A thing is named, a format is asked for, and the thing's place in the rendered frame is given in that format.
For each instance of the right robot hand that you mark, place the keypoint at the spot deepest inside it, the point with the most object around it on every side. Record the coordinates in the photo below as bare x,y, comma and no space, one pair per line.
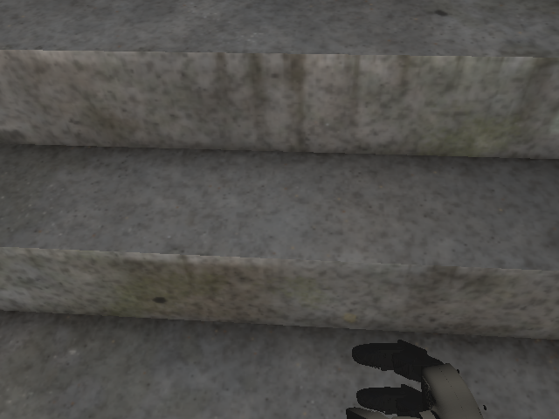
444,394

